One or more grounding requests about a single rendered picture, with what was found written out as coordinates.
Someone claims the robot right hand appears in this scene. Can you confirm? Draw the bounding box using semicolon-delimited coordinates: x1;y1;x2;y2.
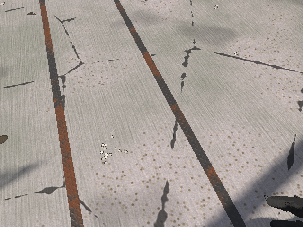
267;195;303;227

